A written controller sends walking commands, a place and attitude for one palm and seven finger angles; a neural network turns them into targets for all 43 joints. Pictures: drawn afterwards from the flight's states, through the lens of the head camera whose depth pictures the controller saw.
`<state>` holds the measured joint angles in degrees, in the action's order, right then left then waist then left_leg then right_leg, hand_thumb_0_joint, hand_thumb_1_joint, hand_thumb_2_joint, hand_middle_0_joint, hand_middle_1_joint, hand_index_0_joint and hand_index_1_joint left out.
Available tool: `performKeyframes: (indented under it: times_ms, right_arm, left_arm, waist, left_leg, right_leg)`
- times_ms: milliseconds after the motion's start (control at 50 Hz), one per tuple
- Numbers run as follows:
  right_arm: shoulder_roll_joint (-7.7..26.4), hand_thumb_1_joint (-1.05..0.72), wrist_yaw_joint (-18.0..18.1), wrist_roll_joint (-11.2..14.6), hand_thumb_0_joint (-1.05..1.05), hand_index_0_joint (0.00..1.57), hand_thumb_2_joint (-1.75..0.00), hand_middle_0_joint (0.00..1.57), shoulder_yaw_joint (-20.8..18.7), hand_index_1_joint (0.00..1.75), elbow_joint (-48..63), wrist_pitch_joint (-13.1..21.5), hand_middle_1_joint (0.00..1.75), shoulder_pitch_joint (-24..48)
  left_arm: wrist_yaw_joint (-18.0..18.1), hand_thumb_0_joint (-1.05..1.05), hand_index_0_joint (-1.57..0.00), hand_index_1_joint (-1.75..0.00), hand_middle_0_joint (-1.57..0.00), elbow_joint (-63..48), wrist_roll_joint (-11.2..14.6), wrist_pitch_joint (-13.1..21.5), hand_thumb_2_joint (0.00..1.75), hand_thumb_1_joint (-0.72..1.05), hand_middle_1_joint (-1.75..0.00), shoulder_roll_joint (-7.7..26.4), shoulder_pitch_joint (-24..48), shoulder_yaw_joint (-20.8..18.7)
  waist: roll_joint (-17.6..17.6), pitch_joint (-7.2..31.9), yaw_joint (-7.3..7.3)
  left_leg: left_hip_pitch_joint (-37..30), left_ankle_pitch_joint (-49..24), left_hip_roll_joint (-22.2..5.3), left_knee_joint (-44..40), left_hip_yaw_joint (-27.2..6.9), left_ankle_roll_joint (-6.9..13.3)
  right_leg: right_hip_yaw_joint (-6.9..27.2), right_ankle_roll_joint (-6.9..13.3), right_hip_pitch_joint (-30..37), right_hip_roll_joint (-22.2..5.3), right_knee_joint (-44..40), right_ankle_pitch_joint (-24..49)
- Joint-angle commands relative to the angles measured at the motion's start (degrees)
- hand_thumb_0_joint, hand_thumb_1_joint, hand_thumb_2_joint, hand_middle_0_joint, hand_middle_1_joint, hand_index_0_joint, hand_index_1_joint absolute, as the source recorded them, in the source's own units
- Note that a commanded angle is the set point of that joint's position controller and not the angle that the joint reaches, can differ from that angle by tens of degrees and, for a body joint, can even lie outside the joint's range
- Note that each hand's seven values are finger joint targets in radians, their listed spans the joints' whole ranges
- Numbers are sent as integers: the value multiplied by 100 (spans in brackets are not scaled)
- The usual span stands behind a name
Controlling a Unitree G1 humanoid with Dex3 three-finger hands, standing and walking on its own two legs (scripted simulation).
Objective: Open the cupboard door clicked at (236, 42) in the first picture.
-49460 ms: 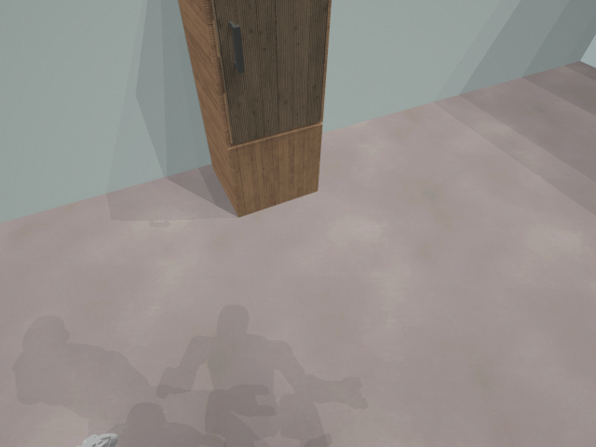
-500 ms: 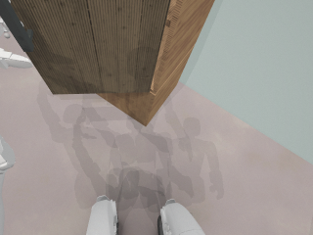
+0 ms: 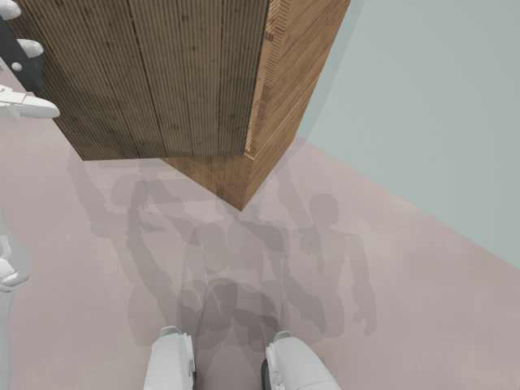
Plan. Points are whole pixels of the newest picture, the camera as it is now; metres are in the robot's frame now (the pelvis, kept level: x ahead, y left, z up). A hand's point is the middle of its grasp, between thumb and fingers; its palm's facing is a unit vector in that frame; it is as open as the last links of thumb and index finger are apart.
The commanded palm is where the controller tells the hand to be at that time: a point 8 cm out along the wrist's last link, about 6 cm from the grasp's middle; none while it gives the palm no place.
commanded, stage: slide the fingers in behind the handle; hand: left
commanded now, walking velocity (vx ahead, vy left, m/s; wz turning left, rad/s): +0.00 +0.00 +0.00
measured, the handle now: (11, 36) +0.59 +0.28 +0.10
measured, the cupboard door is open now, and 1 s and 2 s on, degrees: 40 40 65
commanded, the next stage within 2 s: close the thumb around the handle in 0.28 s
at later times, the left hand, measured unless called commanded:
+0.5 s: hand (22, 67) +0.53 +0.26 +0.11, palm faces +0.04 -1.00 +0.00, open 13.6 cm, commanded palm +0.52 +0.29 +0.10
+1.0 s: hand (14, 67) +0.53 +0.27 +0.11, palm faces +0.04 -1.00 +0.00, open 6.2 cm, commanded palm +0.52 +0.29 +0.10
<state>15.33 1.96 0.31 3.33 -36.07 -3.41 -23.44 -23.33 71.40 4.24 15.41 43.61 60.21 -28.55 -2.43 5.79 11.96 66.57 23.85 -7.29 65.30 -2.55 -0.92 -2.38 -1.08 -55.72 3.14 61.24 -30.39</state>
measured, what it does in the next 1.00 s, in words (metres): stands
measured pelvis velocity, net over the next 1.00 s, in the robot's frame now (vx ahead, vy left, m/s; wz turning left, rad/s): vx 0.00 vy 0.01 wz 0.00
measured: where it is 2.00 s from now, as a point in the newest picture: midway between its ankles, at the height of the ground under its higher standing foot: outside the picture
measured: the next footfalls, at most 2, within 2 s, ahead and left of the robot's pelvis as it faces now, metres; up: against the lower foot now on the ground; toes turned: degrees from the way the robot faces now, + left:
none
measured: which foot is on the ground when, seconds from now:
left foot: down 0.00-1.00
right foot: down 0.00-1.00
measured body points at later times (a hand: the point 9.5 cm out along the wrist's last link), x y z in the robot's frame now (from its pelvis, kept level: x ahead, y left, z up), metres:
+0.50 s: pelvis +0.00 +0.00 +0.00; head +0.15 +0.04 +0.42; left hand +0.52 +0.31 +0.11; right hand -0.01 -0.26 -0.10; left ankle +0.05 +0.13 -0.65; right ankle -0.02 -0.14 -0.65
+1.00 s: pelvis +0.00 +0.01 +0.00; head +0.15 +0.05 +0.43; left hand +0.52 +0.32 +0.11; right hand -0.01 -0.26 -0.09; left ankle +0.05 +0.13 -0.65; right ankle -0.02 -0.14 -0.65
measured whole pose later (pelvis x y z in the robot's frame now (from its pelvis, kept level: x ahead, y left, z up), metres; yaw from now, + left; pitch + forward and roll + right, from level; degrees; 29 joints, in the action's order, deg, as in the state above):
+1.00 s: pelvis +0.00 +0.01 +0.00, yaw +0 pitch +24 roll -6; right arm 15.3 1.8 0.1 3.1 -36.2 -3.3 -23.4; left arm -22.3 71.5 4.6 16.7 42.1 59.8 -26.8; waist -2.3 5.9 11.8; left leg 65.5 23.6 -6.7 64.5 -2.2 -0.3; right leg -2.0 -1.7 -54.5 2.6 60.0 -29.9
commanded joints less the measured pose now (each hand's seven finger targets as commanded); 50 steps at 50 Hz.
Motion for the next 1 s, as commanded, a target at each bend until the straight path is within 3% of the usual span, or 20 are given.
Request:
performKeyframes:
  times_ms: [0, 40, 100, 140, 160, 200, 240, 280, 360, 420, 480, 520, 580, 680, 740, 760, 840, 860, 920, 980]
  right_arm:
    - [1130, -90, 54, -19, 0, 20, -90, 20, -430, 30, 180, 41, 30, -1072]
    - [1147, -90, 48, -16, 0, 20, -90, 20, -450, 30, 202, 39, 30, -1056]
    - [1142, -90, 57, 1, 0, 20, -90, 20, -433, 30, 204, 37, 30, -1014]
    - [1169, -90, 87, 0, 0, 20, -90, 20, -428, 30, 202, 40, 30, -1015]
    - [1152, -90, 86, -4, 0, 20, -90, 20, -420, 30, 186, 53, 30, -1004]
    - [1156, -90, 81, -13, 0, 20, -90, 20, -416, 30, 209, 51, 30, -1010]
    - [1145, -90, 69, -24, 0, 20, -90, 20, -442, 30, 196, 76, 30, -1017]
    - [1166, -90, 80, -21, 0, 20, -90, 20, -425, 30, 188, 64, 30, -1024]
    - [1155, -90, 67, -36, 0, 20, -90, 20, -437, 30, 188, 60, 30, -1039]
    - [1156, -90, 58, -52, 0, 20, -90, 20, -431, 30, 203, 63, 30, -1060]
    - [1170, -90, 76, -32, 0, 20, -90, 20, -402, 30, 182, 59, 30, -1052]
    - [1171, -90, 82, -48, 0, 20, -90, 20, -404, 30, 199, 58, 30, -1075]
    - [1147, -90, 51, -38, 0, 20, -90, 20, -433, 30, 203, 44, 30, -1057]
    - [1187, -90, 87, -23, 0, 20, -90, 20, -418, 30, 178, 30, 30, -1067]
    - [1178, -90, 89, -27, 0, 20, -90, 20, -425, 30, 183, 46, 30, -1067]
    - [1181, -90, 94, -36, 0, 20, -90, 20, -426, 30, 147, 50, 30, -1080]
    - [1181, -90, 77, -46, 0, 20, -90, 20, -451, 30, 153, 53, 30, -1102]
    - [1164, -90, 66, -43, 0, 20, -90, 20, -447, 30, 165, 43, 30, -1072]
    - [1171, -90, 73, -49, 0, 20, -90, 20, -443, 30, 138, 46, 30, -1089]
    - [1182, -90, 72, -51, 0, 20, -90, 20, -451, 30, 153, 37, 30, -1068]
  left_arm:
    - [61, 0, -30, -120, -30, -1331, 104, 414, 30, -50, -120, 1599, 2430, -82]
    - [55, 0, -30, -120, -30, -1339, 131, 451, 30, -50, -120, 1613, 2280, -164]
    - [54, 0, -30, -120, -30, -1165, 141, 398, 30, -50, -120, 1376, 2415, 72]
    - [76, 0, -30, -120, -30, -1126, 131, 439, 30, -50, -120, 1560, 2463, -53]
    - [81, 0, -30, -120, -30, -1144, 128, 449, 30, -50, -120, 1465, 2555, 54]
    - [100, 0, -30, -120, -30, -1105, 114, 467, 30, -50, -120, 1472, 2493, 29]
    - [109, 0, -30, -120, -30, -1217, 130, 545, 30, -50, -120, 1288, 2582, 119]
    - [125, 0, -30, -120, -30, -1096, 116, 511, 30, -50, -120, 1459, 2564, 20]
    - [173, 0, -30, -120, -30, -1152, 85, 501, 30, -50, -120, 1340, 2660, 90]
    - [194, 0, -31, -122, -31, -1239, 94, 531, 37, -33, -122, 1459, 2592, -39]
    - [199, 0, -32, -124, -32, -1041, 53, 474, 44, -16, -124, 1658, 2693, -96]
    - [188, 0, -33, -125, -33, -1228, 40, 528, 49, -5, -125, 1805, 2656, -198]
    - [144, 0, -34, -127, -34, -1205, 55, 521, 56, 12, -127, 1478, 2451, -15]
    - [48, 0, -36, -130, -36, -1015, 115, 437, 68, 40, -130, 1563, 2430, -49]
    - [37, 0, -38, -131, -38, -1109, 123, 489, 76, 56, -131, 1559, 2441, -59]
    - [46, 0, -38, -132, -38, -1108, 134, 485, 78, 62, -132, 1514, 2532, -14]
    - [38, 0, -40, -134, -40, -1306, 146, 553, 88, 84, -134, 1557, 2380, -108]
    - [35, 0, -40, -135, -40, -1245, 155, 522, 90, 90, -135, 1382, 2360, 18]
    - [99, 0, -40, -135, -40, -1269, 157, 509, 90, 90, -135, 1280, 2598, 106]
    - [148, 0, -40, -135, -40, -1195, 99, 479, 90, 90, -135, 1375, 2520, 35]
  waist:
    - [-1227, 2986, -7]
    - [-1245, 3051, -57]
    - [-1046, 2681, 72]
    - [-1002, 2734, 65]
    - [-1155, 2673, 86]
    - [-1078, 2686, 60]
    - [-1222, 2880, 66]
    - [-1112, 2756, 69]
    - [-1224, 2876, 85]
    - [-1182, 3000, 10]
    - [-1062, 2815, 79]
    - [-1187, 3041, -5]
    - [-1219, 2997, 12]
    - [-1037, 2717, 66]
    - [-1205, 2884, 31]
    - [-1117, 2781, 95]
    - [-1318, 3071, -24]
    - [-1301, 2926, 9]
    - [-1277, 2775, 88]
    - [-1278, 2803, 50]
  left_leg:
    - [-3565, -2176, 369, -431, -44, 294]
    - [-3697, -2266, 369, -448, -55, 284]
    - [-3475, -1917, 371, -501, -47, 307]
    - [-3485, -1938, 354, -493, -62, 304]
    - [-3531, -1927, 352, -503, -78, 289]
    - [-3554, -1957, 349, -511, -102, 277]
    - [-3777, -2030, 344, -506, -128, 268]
    - [-3653, -1967, 330, -513, -136, 268]
    - [-3800, -2085, 337, -495, -162, 264]
    - [-3754, -2097, 348, -499, -154, 267]
    - [-3471, -1921, 341, -474, -108, 294]
    - [-3568, -2082, 352, -480, -115, 281]
    - [-3775, -2167, 341, -496, -138, 254]
    - [-3581, -1935, 327, -554, -143, 273]
    - [-3694, -1993, 342, -532, -133, 264]
    - [-3686, -1969, 323, -536, -158, 271]
    - [-3975, -2266, 323, -541, -177, 239]
    - [-3941, -2217, 326, -552, -179, 238]
    - [-3931, -2045, 329, -603, -212, 245]
    - [-3960, -1998, 316, -613, -223, 226]
  right_leg:
    - [-40, 159, 281, 198, -886, 2181]
    - [-47, 170, 248, 202, -887, 2208]
    - [-50, 147, 144, 191, -969, 1939]
    - [-31, 155, 126, 182, -948, 1930]
    - [-46, 165, 45, 176, -940, 1881]
    - [-65, 177, 46, 178, -921, 1850]
    - [-68, 176, -74, 172, -908, 1816]
    - [-76, 179, -43, 168, -905, 1781]
    - [-80, 179, -137, 159, -892, 1818]
    - [-72, 197, 15, 168, -861, 1855]
    - [-48, 156, 75, 171, -900, 1830]
    - [-37, 185, 218, 172, -847, 1966]
    - [-88, 176, 40, 194, -880, 1941]
    - [-100, 165, -15, 188, -942, 1775]
    - [-86, 178, -24, 181, -926, 1794]
    - [-96, 172, -96, 183, -939, 1760]
    - [-112, 199, -40, 190, -892, 1923]
    - [-118, 192, -97, 190, -916, 1882]
    - [-133, 200, -205, 186, -941, 1709]
    - [-147, 200, -236, 178, -944, 1652]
